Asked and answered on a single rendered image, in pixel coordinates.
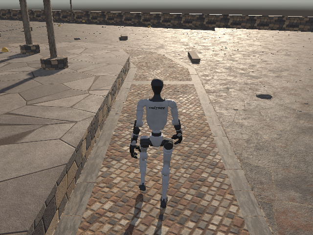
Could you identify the robot left shin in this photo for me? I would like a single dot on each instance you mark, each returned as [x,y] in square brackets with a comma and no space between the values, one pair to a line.
[142,165]

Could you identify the robot right forearm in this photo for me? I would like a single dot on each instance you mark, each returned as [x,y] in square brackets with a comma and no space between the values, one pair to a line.
[178,129]

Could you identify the robot right upper arm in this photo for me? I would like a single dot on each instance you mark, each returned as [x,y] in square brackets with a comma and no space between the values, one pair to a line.
[174,111]

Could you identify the right robot hand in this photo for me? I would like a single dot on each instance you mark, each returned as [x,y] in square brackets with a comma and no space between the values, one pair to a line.
[177,137]

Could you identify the robot left forearm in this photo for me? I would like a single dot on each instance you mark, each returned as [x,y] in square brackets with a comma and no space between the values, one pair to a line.
[135,134]

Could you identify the robot left upper arm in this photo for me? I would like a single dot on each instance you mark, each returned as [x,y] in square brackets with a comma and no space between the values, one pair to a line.
[139,112]

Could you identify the left robot hand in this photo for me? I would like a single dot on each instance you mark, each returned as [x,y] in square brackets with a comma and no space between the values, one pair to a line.
[132,150]

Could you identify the humanoid robot torso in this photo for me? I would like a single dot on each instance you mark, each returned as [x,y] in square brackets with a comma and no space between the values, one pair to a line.
[156,116]

